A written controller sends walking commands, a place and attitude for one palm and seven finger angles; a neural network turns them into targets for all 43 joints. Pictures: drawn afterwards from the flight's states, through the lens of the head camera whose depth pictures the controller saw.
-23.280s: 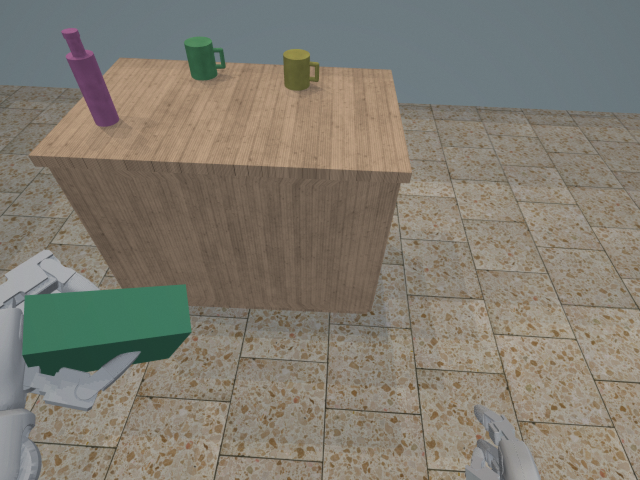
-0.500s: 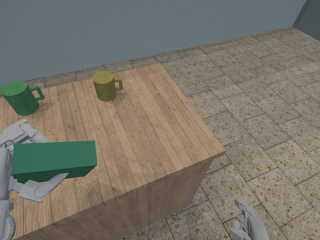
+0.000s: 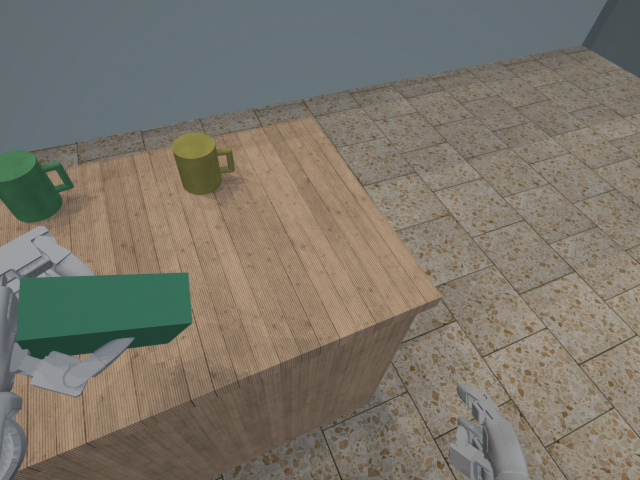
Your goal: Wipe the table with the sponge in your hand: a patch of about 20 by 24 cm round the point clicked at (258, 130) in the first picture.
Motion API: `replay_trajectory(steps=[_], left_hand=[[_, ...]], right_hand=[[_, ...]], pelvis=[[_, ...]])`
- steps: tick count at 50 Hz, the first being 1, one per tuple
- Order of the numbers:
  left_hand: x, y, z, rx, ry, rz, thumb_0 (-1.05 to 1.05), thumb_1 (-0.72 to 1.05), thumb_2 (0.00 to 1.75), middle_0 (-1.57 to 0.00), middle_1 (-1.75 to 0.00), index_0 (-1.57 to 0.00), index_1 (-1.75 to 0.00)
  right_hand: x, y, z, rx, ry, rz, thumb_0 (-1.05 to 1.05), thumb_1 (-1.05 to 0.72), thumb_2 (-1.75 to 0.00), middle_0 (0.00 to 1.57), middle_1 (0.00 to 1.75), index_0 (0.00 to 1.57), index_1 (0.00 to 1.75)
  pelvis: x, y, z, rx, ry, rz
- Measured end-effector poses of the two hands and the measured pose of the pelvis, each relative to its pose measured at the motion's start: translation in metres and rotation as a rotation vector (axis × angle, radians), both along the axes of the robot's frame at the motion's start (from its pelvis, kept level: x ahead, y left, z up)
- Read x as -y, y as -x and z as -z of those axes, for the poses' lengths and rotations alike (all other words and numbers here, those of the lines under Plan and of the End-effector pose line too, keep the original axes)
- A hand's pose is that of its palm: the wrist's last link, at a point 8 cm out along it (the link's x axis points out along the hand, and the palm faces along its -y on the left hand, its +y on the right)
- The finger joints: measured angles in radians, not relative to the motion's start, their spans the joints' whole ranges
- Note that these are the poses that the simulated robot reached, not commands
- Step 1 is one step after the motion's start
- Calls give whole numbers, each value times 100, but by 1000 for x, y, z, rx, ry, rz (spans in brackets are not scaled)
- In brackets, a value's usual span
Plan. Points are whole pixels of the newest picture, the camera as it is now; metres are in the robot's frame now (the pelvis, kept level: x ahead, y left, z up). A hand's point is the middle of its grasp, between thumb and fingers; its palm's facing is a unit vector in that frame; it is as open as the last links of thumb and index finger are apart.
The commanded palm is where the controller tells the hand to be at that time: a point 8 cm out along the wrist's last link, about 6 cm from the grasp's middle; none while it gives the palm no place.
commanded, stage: shuffle to correct the standing spot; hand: left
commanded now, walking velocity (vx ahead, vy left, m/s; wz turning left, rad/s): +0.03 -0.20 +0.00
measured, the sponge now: (132, 315) +0.24 +0.20 +0.14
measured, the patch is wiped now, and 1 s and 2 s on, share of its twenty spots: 0.00 0.00 0.00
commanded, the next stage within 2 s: come to a stop and stand still in 0.50 s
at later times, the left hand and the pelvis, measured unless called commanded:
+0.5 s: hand (159, 312) +0.23 +0.17 +0.15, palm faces +0.33 -0.87 -0.37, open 8.9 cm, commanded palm +0.17 +0.22 +0.17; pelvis +0.01 -0.06 -0.01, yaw +0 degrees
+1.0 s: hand (141, 314) +0.23 +0.19 +0.16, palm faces +0.39 -0.83 -0.39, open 8.9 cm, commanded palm +0.17 +0.22 +0.17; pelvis +0.02 -0.06 +0.00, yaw +1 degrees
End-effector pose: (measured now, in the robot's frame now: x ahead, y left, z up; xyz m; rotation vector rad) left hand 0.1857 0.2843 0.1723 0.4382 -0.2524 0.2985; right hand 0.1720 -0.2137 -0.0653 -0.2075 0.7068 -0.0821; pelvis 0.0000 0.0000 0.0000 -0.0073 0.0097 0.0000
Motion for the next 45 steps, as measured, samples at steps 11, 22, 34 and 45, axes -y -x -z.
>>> replay_trajectory(steps=[11, 22, 34, 45], left_hand=[[35, 6, -2, -22, -16, -4, -1, -42, 109, -85, -145, -86, -144], [65, -4, 4, -31, 22, -8, -1, -42, 109, -86, -145, -86, -144], [81, -19, -6, -21, -39, 9, -1, -42, 109, -85, -145, -86, -144], [68, -3, 4, -70, -4, -73, -1, -42, 109, -86, -145, -86, -144]], right_hand=[[46, 13, 10, -18, 2, 40, 2, -91, -90, 20, 30, 20, 30], [90, 20, 16, -47, 22, 100, 2, -91, -90, 20, 30, 20, 30], [99, 2, 18, -40, -4, 98, 2, -91, -90, 20, 30, 20, 30], [85, -16, 17, -55, 4, 33, 2, -91, -90, 20, 30, 20, 30]], pelvis=[[32, 3, 4, -2, -3, 6], [59, -6, 8, -16, -1, 6], [72, -16, 9, -6, -13, 3], [67, -20, 4, -3, -9, -13]])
